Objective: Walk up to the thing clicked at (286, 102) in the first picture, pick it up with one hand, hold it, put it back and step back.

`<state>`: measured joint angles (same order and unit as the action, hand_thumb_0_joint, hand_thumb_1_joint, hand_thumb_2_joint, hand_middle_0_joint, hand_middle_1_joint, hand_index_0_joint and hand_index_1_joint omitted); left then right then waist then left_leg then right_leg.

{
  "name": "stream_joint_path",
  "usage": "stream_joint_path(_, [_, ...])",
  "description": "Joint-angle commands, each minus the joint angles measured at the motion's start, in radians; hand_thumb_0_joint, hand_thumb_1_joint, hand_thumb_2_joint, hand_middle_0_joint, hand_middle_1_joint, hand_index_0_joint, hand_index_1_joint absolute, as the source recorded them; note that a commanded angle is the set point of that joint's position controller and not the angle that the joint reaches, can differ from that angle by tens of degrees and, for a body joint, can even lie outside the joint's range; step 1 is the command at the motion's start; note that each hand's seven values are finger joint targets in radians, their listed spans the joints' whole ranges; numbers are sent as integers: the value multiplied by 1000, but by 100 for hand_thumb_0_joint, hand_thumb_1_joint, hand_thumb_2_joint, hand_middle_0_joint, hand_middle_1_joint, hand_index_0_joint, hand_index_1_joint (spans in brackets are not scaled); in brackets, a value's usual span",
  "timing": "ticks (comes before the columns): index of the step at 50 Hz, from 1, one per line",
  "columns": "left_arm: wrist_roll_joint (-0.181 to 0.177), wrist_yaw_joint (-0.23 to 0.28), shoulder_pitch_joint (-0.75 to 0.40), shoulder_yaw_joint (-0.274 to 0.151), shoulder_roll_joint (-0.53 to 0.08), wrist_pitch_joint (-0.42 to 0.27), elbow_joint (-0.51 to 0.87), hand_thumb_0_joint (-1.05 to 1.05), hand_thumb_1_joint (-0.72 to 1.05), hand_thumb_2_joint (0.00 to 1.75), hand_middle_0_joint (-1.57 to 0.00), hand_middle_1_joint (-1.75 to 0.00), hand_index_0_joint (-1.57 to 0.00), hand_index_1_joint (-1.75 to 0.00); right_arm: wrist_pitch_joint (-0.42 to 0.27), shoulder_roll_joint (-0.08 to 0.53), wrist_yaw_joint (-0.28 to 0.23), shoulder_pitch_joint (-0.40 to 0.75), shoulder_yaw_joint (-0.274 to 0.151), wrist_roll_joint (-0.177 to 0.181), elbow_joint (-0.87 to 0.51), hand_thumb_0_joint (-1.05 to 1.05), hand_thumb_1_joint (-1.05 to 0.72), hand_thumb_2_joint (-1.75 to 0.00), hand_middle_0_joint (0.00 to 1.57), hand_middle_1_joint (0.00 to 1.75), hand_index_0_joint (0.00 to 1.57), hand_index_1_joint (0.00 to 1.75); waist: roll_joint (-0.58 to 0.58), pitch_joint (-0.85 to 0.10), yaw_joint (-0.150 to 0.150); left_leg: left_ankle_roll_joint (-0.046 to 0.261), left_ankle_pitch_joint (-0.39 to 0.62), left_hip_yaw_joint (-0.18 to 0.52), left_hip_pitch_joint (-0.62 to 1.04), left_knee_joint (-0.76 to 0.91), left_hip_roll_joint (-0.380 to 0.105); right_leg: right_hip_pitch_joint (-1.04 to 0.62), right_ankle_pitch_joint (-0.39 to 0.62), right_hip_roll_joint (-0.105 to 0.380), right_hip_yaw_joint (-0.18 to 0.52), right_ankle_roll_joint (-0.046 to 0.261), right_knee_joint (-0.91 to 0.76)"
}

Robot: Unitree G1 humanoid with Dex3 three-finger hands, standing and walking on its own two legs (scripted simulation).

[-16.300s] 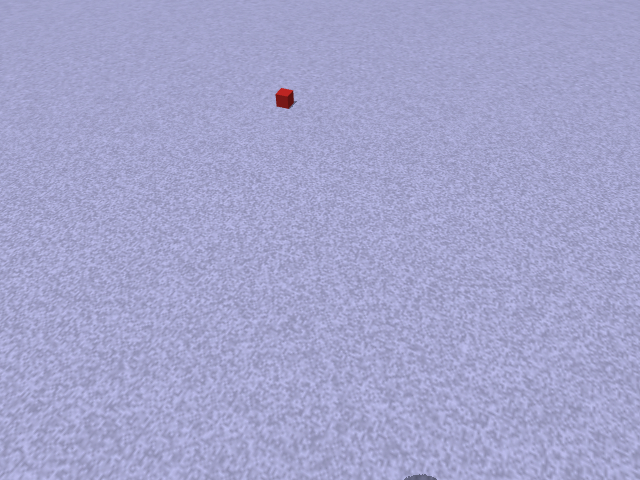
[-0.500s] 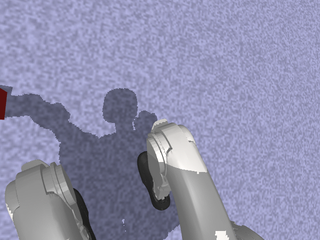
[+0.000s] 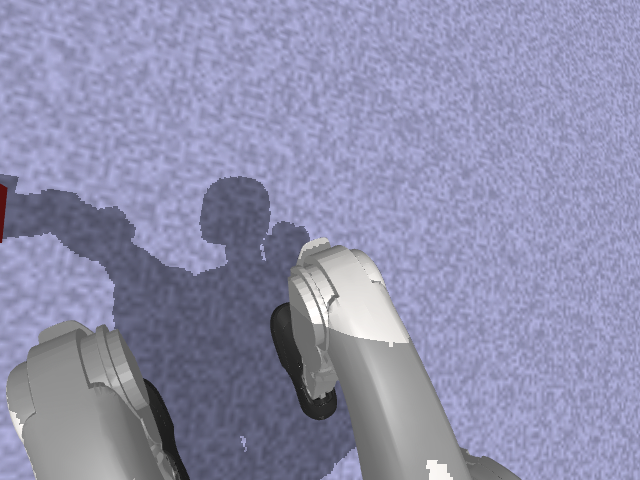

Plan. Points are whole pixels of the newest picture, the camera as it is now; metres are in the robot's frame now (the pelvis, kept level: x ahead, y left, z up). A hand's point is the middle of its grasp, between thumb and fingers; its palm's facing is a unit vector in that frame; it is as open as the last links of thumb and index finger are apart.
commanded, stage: rise first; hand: left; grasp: from above
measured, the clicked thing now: out of the picture +0.49 +0.31 -0.30
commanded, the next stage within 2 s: none
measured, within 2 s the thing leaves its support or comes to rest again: neither
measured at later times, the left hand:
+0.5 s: hand out of the picture +0.45 +0.34 -0.19, palm faces -0.02 -0.44 -0.90, open 13.9 cm
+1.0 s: hand out of the picture +0.45 +0.34 -0.19, palm faces +0.00 -0.45 -0.89, open 13.7 cm
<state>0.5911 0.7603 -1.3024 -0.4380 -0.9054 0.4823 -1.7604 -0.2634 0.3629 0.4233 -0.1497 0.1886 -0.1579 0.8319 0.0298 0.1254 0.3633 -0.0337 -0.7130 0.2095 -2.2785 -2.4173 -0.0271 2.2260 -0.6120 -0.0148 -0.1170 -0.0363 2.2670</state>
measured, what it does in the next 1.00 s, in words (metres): stands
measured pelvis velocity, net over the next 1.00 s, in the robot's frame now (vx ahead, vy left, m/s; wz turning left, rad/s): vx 0.00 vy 0.00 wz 0.00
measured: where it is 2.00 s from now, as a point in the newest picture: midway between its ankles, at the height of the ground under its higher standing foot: (240, 419)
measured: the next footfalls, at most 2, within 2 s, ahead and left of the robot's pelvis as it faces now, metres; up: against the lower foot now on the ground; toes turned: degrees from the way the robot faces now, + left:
none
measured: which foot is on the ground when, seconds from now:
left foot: down 0.00-1.00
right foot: down 0.00-1.00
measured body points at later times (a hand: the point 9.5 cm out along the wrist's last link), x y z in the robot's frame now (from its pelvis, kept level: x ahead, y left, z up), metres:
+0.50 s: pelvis +0.00 +0.00 +0.00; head +0.28 +0.07 +0.34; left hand +0.45 +0.36 -0.14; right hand -0.01 -0.26 -0.07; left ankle +0.07 +0.13 -0.30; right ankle +0.12 -0.12 -0.30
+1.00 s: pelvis +0.00 +0.00 +0.00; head +0.28 +0.07 +0.34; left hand +0.45 +0.35 -0.14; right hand -0.01 -0.26 -0.07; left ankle +0.07 +0.13 -0.30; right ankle +0.12 -0.12 -0.30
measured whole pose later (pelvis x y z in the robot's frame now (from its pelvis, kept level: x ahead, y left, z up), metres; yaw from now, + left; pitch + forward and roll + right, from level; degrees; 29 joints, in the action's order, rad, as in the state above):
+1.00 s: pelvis +0.00 +0.00 +0.00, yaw +0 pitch +32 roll -11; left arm 0.57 0.77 -1.33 -0.43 -0.93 0.48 -1.77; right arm -0.28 0.37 0.43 -0.14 0.20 -0.17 0.83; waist 0.03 0.14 0.38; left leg -0.04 -0.72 0.22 -2.27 -2.41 -0.03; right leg 2.21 -0.61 -0.01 -0.12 -0.04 2.26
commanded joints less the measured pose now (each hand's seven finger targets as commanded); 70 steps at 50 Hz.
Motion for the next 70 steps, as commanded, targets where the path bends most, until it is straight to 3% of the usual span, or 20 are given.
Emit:
stream_joint_path(1, [28, 46, -292, 35, -227, -11, 100, 0, -52, 99, -13, -95, -10, -98, -4, 307, -6, -257, -64, -4, 44, 0, -91, -90, 20, 30, 20, 30, -411, -708, 47, 41, 187, -97, 448, 244, -12, -439, 214, -36, -86, 43, -214])
stream_joint_path(6, [30, 35, -302, 49, -230, -12, 111, 0, -52, 99, -11, -98, -9, -100, -10, 298, -8, -254, -53, -13, 58, 0, -91, -90, 20, 30, 20, 30, -400, -689, 58, 42, 170, -90, 445, 246, -9, -425, 196, -30, -93, 41, -212])
stream_joint_path(22, [28, 50, -278, 31, -233, -1, 100, 0, -50, 97, -14, -95, -11, -97, -11, 305, 3, -266, -58, -3, 40, 0, -91, -90, 20, 30, 20, 30, -411, -703, 42, 39, 199, -84, 452, 255, -14, -449, 228, -34, -94, 42, -210])
stream_joint_path(25, [17, 46, -280, 49, -206, 0, 109, 0, -49, 96, -14, -94, -12, -97, -13, 303, 7, -260, -58, -8, 50, 0, -91, -90, 20, 30, 20, 30, -391, -671, 58, 42, 197, -80, 442, 251, -13, -430, 229, -28, -100, 37, -206])
stream_joint_path(28, [23, 53, -294, 28, -244, -4, 132, 0, -46, 94, -16, -92, -14, -94, -13, 305, 5, -251, -58, -5, 40, 0, -91, -90, 20, 30, 20, 30, -423, -702, 44, 38, 202, -74, 492, 257, -16, -419, 230, -25, -99, 42, -205])
stream_joint_path(32, [27, 46, -285, 46, -225, -2, 120, 0, -47, 95, -15, -94, -13, -96, -13, 307, 10, -256, -57, -11, 57, 0, -91, -90, 20, 30, 20, 30, -420, -669, 59, 38, 172, -74, 474, 262, -14, -409, 206, -25, -105, 42, -202])
stream_joint_path(36, [30, 52, -289, 30, -246, -2, 128, 0, -46, 94, -19, -89, -16, -92, -14, 312, 8, -259, -62, -4, 54, 0, -91, -90, 20, 30, 20, 30, -444, -701, 44, 34, 164, -71, 502, 276, -17, -410, 196, -28, -102, 45, -210])
stream_joint_path(37, [31, 53, -292, 36, -237, 0, 115, 0, -46, 94, -18, -90, -15, -93, -15, 309, 8, -256, -59, -8, 54, 0, -91, -90, 20, 30, 20, 30, -431, -689, 53, 36, 160, -73, 489, 269, -14, -406, 195, -26, -100, 44, -212])
stream_joint_path(43, [0, 48, -305, 53, -210, 0, 109, 0, -48, 96, -17, -91, -14, -94, -19, 312, 5, -261, -56, -10, 60, 0, -91, -90, 20, 30, 20, 30, -383, -682, 63, 40, 170, -81, 440, 252, -12, -440, 206, -30, -94, 36, -222])
stream_joint_path(45, [2, 51, -292, 42, -219, -2, 98, 0, -47, 95, -16, -93, -14, -95, -19, 308, 8, -273, -49, -9, 50, 0, -91, -90, 20, 30, 20, 30, -387, -700, 67, 38, 211, -80, 465, 245, -12, -448, 241, -31, -95, 36, -213])
stream_joint_path(50, [27, 51, -316, 41, -261, -1, 109, 0, -45, 93, -16, -94, -15, -95, -17, 305, 5, -252, -47, -10, 59, 0, -91, -90, 20, 30, 20, 30, -412, -689, 53, 42, 192, -81, 447, 253, -10, -441, 225, -25, -95, 37, -212])
stream_joint_path(56, [39, 57, -281, 31, -258, 3, 106, 0, -47, 95, -18, -90, -15, -93, -16, 313, 4, -256, -57, -7, 50, 0, -91, -90, 20, 30, 20, 30, -437, -699, 46, 37, 175, -77, 484, 268, -14, -437, 212, -30, -98, 41, -215])
stream_joint_path(58, [31, 53, -285, 50, -234, 7, 106, 0, -46, 94, -18, -91, -15, -94, -18, 302, 6, -251, -55, -14, 62, 0, -91, -90, 20, 30, 20, 30, -403, -665, 58, 43, 158, -81, 452, 258, -10, -436, 200, -27, -100, 35, -221])
stream_joint_path(61, [2, 56, -294, 33, -217, 6, 112, 0, -42, 91, -20, -88, -18, -91, -18, 308, 11, -260, -58, -10, 49, 0, -91, -90, 20, 30, 20, 30, -406, -685, 61, 38, 192, -75, 473, 262, -16, -429, 225, -26, -101, 37, -215])
stream_joint_path(62, [0, 60, -308, 41, -224, 5, 116, 0, -44, 92, -21, -87, -18, -90, -21, 315, 8, -252, -60, -13, 64, 0, -91, -90, 20, 30, 20, 30, -402, -666, 62, 43, 161, -77, 447, 259, -14, -429, 204, -27, -101, 34, -221])
stream_joint_path(70, [9, 61, -313, 50, -222, 1, 105, 0, -45, 93, -19, -89, -16, -92, -17, 313, 11, -262, -51, -15, 61, 0, -91, -90, 20, 30, 20, 30, -419, -672, 72, 36, 180, -73, 470, 265, -14, -435, 220, -26, -101, 38, -211])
